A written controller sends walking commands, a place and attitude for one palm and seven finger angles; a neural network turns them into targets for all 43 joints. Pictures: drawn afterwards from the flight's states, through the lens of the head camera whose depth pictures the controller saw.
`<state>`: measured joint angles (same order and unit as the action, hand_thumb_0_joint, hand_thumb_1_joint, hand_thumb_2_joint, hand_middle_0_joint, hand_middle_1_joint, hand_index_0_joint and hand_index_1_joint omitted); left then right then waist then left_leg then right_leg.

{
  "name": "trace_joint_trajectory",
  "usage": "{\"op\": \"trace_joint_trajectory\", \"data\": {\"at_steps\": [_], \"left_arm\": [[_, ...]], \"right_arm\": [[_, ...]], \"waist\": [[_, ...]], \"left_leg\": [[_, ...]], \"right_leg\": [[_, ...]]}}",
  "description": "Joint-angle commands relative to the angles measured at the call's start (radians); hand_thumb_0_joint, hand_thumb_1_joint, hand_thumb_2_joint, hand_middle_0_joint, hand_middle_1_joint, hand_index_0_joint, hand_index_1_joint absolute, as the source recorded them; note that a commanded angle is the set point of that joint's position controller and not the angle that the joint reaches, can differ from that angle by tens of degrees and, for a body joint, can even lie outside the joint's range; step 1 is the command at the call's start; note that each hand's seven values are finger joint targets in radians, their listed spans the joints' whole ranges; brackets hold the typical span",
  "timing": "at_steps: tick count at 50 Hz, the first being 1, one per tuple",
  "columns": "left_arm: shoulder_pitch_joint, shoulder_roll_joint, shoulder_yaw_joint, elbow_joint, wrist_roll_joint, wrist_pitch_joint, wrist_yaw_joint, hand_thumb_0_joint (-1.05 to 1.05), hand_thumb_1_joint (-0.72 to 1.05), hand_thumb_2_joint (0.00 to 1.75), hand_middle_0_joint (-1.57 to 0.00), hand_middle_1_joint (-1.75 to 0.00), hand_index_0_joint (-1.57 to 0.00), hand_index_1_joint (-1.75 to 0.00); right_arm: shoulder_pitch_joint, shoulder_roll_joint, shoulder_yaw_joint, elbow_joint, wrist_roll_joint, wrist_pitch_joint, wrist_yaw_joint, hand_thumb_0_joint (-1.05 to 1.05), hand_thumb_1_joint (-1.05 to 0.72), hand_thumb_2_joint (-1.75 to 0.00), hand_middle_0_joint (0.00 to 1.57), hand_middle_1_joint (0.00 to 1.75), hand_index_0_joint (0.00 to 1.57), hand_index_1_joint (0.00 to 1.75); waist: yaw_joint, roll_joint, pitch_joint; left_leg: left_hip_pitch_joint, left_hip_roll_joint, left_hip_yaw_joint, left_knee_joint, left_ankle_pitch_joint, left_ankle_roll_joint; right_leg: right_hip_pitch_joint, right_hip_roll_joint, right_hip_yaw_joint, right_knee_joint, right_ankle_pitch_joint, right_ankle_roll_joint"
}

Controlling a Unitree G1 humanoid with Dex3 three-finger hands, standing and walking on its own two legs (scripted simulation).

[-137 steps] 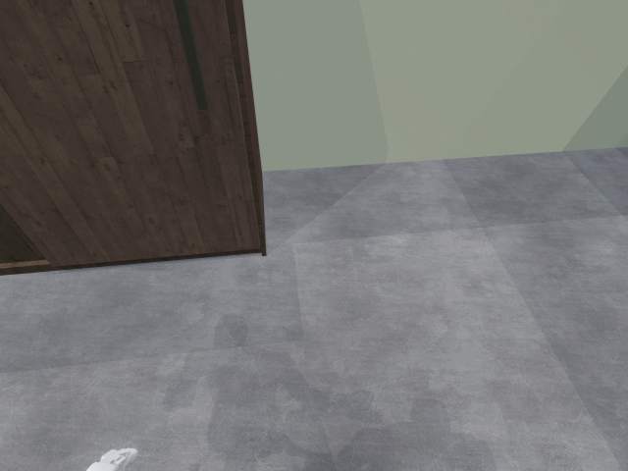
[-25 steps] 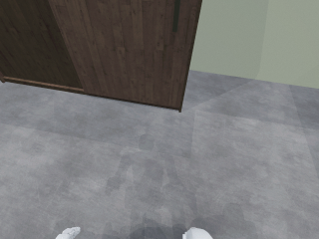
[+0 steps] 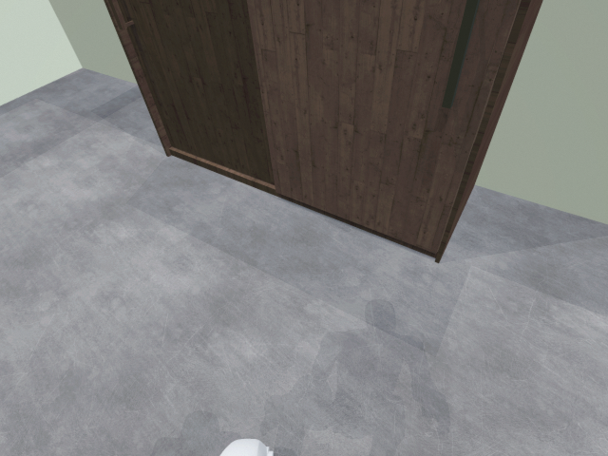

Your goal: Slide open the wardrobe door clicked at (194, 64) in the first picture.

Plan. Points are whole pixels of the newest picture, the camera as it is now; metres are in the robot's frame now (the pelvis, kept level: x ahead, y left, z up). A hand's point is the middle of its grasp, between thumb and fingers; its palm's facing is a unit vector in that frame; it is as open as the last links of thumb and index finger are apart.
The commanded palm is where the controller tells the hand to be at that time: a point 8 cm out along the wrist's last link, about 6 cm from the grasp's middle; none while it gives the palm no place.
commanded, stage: walk to a spot facing it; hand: right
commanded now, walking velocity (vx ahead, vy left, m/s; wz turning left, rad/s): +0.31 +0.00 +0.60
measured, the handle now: (462, 52) +1.03 -0.35 +0.08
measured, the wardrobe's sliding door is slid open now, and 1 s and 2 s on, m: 0.00 0.00 0.00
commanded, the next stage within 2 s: turn to face it in 0.96 s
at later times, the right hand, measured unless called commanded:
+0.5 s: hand (366, 388) +0.27 -0.07 -0.17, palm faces -0.23 +0.95 -0.22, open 7.2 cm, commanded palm none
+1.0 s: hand (367, 304) +0.45 -0.09 -0.19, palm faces -0.31 +0.94 -0.14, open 7.4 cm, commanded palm none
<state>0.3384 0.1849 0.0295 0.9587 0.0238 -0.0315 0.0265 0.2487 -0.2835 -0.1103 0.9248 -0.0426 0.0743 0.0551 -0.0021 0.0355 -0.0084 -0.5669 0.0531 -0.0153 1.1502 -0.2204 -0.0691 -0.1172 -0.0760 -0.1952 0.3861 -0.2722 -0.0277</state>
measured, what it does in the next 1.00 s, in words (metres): walks ahead, turning left: left foot, then right foot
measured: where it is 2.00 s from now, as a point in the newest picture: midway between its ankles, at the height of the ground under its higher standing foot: (282, 393)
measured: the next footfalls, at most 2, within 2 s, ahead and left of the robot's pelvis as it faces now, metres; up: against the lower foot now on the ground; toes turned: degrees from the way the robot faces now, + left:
left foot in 0.28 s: +0.14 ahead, +0.19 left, +0.00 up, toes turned +19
right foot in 0.72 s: +0.43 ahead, +0.02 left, +0.00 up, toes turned +7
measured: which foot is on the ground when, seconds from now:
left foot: up 0.00-0.26, down 0.28-0.74, up 0.76-1.00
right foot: down 0.00-0.28, up 0.30-0.70, down 0.72-1.00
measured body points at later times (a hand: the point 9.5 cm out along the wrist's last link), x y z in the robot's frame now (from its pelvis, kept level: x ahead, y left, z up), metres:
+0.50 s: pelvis +0.15 +0.09 -0.01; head +0.16 +0.10 +0.44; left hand +0.11 +0.33 -0.16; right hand +0.28 -0.12 -0.15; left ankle +0.11 +0.18 -0.75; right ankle +0.21 -0.05 -0.67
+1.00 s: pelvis +0.36 +0.07 +0.00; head +0.38 +0.05 +0.45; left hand +0.28 +0.30 -0.14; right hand +0.46 -0.14 -0.17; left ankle +0.33 +0.23 -0.64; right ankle +0.39 +0.01 -0.75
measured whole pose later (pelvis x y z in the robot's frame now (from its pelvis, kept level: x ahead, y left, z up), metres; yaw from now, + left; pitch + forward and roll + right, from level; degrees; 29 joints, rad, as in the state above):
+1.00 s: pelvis +0.36 +0.07 +0.00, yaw +24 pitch -2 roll +1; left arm 0.30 0.16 0.05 1.04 0.02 -0.06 0.03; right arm 0.29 -0.19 -0.09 1.03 -0.04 0.02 0.02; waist -0.02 0.04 0.04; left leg -0.61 0.10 0.03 1.20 -0.18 -0.03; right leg -0.14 -0.06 -0.29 0.41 -0.25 -0.06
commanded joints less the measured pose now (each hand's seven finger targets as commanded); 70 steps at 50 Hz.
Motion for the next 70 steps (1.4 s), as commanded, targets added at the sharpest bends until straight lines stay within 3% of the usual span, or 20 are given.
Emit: {"op": "trace_joint_trajectory", "data": {"at_steps": [1,8,10,12,13,14,15,21,32,34,35,36,37,41,50,58,61,63,64,70], "left_arm": [[0.091,0.18,0.053,-0.023,-0.001,-0.036,0.008,0.0,0.9,0.9,-0.2,-0.3,-0.2,-0.3],[0.132,0.184,0.059,0.028,0.013,-0.033,-0.008,0.0,0.9,0.9,-0.2,-0.3,-0.2,-0.3],[0.12,0.196,0.062,0.032,0.015,-0.031,-0.011,0.0,0.9,0.9,-0.2,-0.3,-0.2,-0.3],[0.085,0.201,0.06,0.026,0.005,-0.03,-0.016,0.0,0.9,0.9,-0.2,-0.3,-0.2,-0.3],[0.098,0.152,0.049,0.01,-0.01,-0.028,-0.033,0.0,0.9,0.9,-0.2,-0.3,-0.2,-0.3],[0.052,0.089,0.026,-0.046,-0.012,-0.03,-0.033,0.0,0.9,0.9,-0.2,-0.3,-0.2,-0.3],[-0.039,0.122,0.033,-0.07,-0.011,-0.027,-0.027,0.0,0.9,0.9,-0.2,-0.3,-0.2,-0.3],[0.019,0.066,0.039,0.011,0.009,0.006,-0.03,0.0,0.9,0.9,-0.2,-0.3,-0.2,-0.3],[-0.2,0.056,0.034,-0.062,0.0,-0.021,-0.063,0.0,0.9,0.9,-0.2,-0.3,-0.2,-0.3],[-0.072,0.088,0.045,-0.018,0.005,-0.035,-0.051,0.0,0.9,0.9,-0.2,-0.3,-0.2,-0.3],[0.068,0.142,0.058,0.026,0.011,-0.041,-0.039,0.0,0.9,0.9,-0.2,-0.3,-0.2,-0.3],[0.19,0.261,0.086,0.054,0.028,-0.048,-0.028,0.0,0.9,0.9,-0.2,-0.3,-0.2,-0.3],[0.228,0.285,0.081,0.06,0.013,-0.035,-0.022,0.0,0.9,0.9,-0.2,-0.3,-0.2,-0.3],[-0.021,0.104,0.033,0.013,0.003,-0.047,-0.008,0.0,0.9,0.9,-0.2,-0.3,-0.2,-0.3],[0.017,0.077,0.036,0.05,-0.011,-0.053,0.007,0.0,0.9,0.9,-0.2,-0.3,-0.2,-0.3],[0.131,0.06,0.03,0.128,0.009,-0.026,0.003,0.0,0.9,0.9,-0.2,-0.3,-0.2,-0.3],[0.116,0.058,0.027,0.139,-0.007,-0.021,0.0,0.0,0.9,0.9,-0.2,-0.3,-0.2,-0.3],[0.126,-0.02,0.017,0.103,-0.023,-0.011,-0.012,0.0,0.9,0.9,-0.2,-0.3,-0.2,-0.3],[0.115,0.003,0.024,0.091,-0.024,0.01,-0.002,0.0,0.9,0.9,-0.2,-0.3,-0.2,-0.3],[0.051,-0.013,0.039,0.077,-0.011,0.069,-0.026,0.0,0.9,0.9,-0.2,-0.3,-0.2,-0.3]], "right_arm": [[-0.17,-0.006,0.012,-0.122,0.006,-0.035,0.012,0.0,-0.9,-0.9,0.2,0.3,0.2,0.3],[-0.256,0.031,0.033,-0.133,0.011,-0.059,0.012,0.0,-0.9,-0.9,0.2,0.3,0.2,0.3],[-0.222,0.033,0.031,-0.12,0.012,-0.071,0.008,0.0,-0.9,-0.9,0.2,0.3,0.2,0.3],[0.002,-0.02,0.015,-0.042,0.009,-0.09,-0.002,0.0,-0.9,-0.9,0.2,0.3,0.2,0.3],[0.146,-0.13,-0.007,0.006,0.004,-0.105,-0.018,0.0,-0.9,-0.9,0.2,0.3,0.2,0.3],[0.254,-0.234,-0.035,0.031,0.021,-0.109,-0.037,0.0,-0.9,-0.9,0.2,0.3,0.2,0.3],[0.254,-0.247,-0.04,0.039,0.037,-0.101,-0.048,0.0,-0.9,-0.9,0.2,0.3,0.2,0.3],[-0.004,-0.059,0.027,0.014,0.022,-0.138,-0.059,0.0,-0.9,-0.9,0.2,0.3,0.2,0.3],[0.104,-0.067,0.035,0.087,0.017,-0.151,-0.068,0.0,-0.9,-0.9,0.2,0.3,0.2,0.3],[0.088,-0.072,0.029,0.092,0.021,-0.149,-0.068,0.0,-0.9,-0.9,0.2,0.3,0.2,0.3],[0.095,-0.051,0.031,0.09,0.027,-0.147,-0.064,0.0,-0.9,-0.9,0.2,0.3,0.2,0.3],[0.158,0.014,0.037,0.08,0.039,-0.141,-0.055,0.0,-0.9,-0.9,0.2,0.3,0.2,0.3],[0.141,0.02,0.046,0.06,0.034,-0.146,-0.054,0.0,-0.9,-0.9,0.2,0.3,0.2,0.3],[0.066,0.039,0.031,0.089,0.015,-0.112,-0.038,0.0,-0.9,-0.9,0.2,0.3,0.2,0.3],[0.05,0.085,0.01,0.055,0.01,-0.048,-0.026,0.0,-0.9,-0.9,0.2,0.3,0.2,0.3],[-0.088,0.123,0.055,0.035,0.012,-0.081,-0.056,0.0,-0.9,-0.9,0.2,0.3,0.2,0.3],[0.046,0.07,0.053,0.084,0.011,-0.11,-0.071,0.0,-0.9,-0.9,0.2,0.3,0.2,0.3],[0.165,-0.077,0.026,0.121,0.014,-0.13,-0.089,0.0,-0.9,-0.9,0.2,0.3,0.2,0.3],[0.163,-0.095,0.029,0.111,0.024,-0.123,-0.088,0.0,-0.9,-0.9,0.2,0.3,0.2,0.3],[-0.081,-0.016,0.033,0.021,0.018,-0.095,-0.107,0.0,-0.9,-0.9,0.2,0.3,0.2,0.3]], "waist": [[0.053,-0.155,0.114],[0.078,-0.189,0.093],[0.055,-0.196,0.069],[-0.064,-0.093,-0.058],[-0.123,0.109,-0.163],[-0.153,0.297,-0.224],[-0.158,0.203,-0.192],[0.029,0.05,0.053],[-0.016,0.094,0.104],[0.052,0.005,0.046],[0.106,-0.086,-0.032],[0.125,-0.345,-0.152],[0.122,-0.407,-0.165],[0.024,-0.105,0.094],[-0.014,-0.132,0.082],[0.051,-0.178,0.076],[-0.027,-0.116,-0.048],[-0.057,0.189,-0.189],[-0.057,0.149,-0.198],[0.025,0.107,-0.008]], "left_leg": [[-0.21,0.053,0.03,-0.131,-0.017,-0.001],[-0.013,0.028,0.132,-0.438,-0.099,0.042],[0.086,-0.005,0.162,-0.516,-0.113,0.07],[0.434,-0.066,0.199,-0.666,-0.031,0.111],[0.749,0.102,-0.013,-0.716,-0.102,0.171],[0.906,0.347,-0.476,-0.803,-0.047,0.27],[0.859,0.374,-0.516,-0.865,-0.025,0.303],[0.376,0.196,-0.112,-0.917,0.199,0.221],[0.434,0.182,-0.113,-0.897,0.164,0.221],[0.389,0.147,-0.072,-0.714,0.282,0.193],[0.305,0.081,-0.029,-0.498,0.295,0.161],[0.097,-0.052,0.092,-0.169,-0.041,0.105],[-0.015,-0.092,0.039,0.058,-0.348,0.1],[-0.016,0.052,-0.017,0.142,-0.091,0.085],[-0.113,0.072,0.047,0.013,0.079,0.015],[0.129,0.011,0.152,-0.482,-0.002,0.045],[0.416,0.017,0.149,-0.714,0.23,0.044],[0.763,0.392,-0.148,-0.664,0.913,0.188],[0.702,0.439,-0.114,-0.684,0.982,0.258],[0.329,0.329,0.099,-0.826,0.318,0.177]], "right_leg": [[0.112,-0.296,0.217,-0.235,-0.124,-0.101],[0.118,-0.312,0.053,-0.15,0.092,-0.083],[0.116,-0.309,0.002,-0.077,0.216,-0.063],[0.029,-0.245,-0.112,0.264,0.435,-0.004],[-0.253,-0.194,-0.145,0.532,0.231,0.041],[-0.563,-0.044,-0.055,0.805,-0.315,0.091],[-0.626,-0.058,0.088,0.908,-0.309,0.067],[-0.473,-0.114,0.128,0.777,-0.015,0.091],[-0.348,-0.051,0.083,0.28,0.073,0.055],[-0.115,-0.005,0.057,0.162,0.098,0.041],[0.099,-0.03,0.103,0.113,0.096,0.022],[0.313,-0.311,0.452,0.021,0.067,-0.061],[0.316,-0.43,0.635,-0.117,0.045,-0.115],[-0.077,-0.326,0.326,-0.199,-0.017,-0.041],[-0.012,-0.265,0.014,-0.164,0.368,-0.057],[0.039,-0.241,0.007,-0.011,0.679,-0.094],[0.007,-0.182,0.028,0.167,0.595,-0.028],[-0.328,-0.019,-0.005,0.508,-0.241,0.062],[-0.324,-0.006,0.099,0.642,-0.388,0.061],[-0.338,-0.044,0.133,0.748,-0.204,0.084]]}}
